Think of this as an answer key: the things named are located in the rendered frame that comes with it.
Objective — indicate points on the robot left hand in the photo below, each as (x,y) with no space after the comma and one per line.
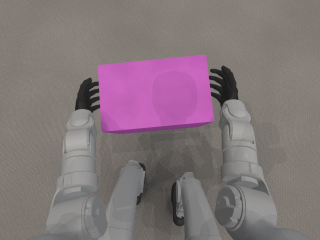
(83,100)

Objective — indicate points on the robot left upper arm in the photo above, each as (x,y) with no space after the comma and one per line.
(82,218)

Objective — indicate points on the carton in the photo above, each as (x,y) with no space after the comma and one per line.
(155,95)

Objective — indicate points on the left robot forearm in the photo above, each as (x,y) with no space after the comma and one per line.
(78,176)

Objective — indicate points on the robot right hand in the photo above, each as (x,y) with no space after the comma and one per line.
(228,89)

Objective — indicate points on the right robot forearm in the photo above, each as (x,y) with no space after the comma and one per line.
(240,162)

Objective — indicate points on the robot right upper arm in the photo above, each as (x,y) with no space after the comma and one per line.
(249,214)

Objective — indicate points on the robot left shin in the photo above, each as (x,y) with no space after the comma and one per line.
(132,163)

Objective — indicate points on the robot left thigh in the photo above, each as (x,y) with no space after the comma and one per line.
(121,208)

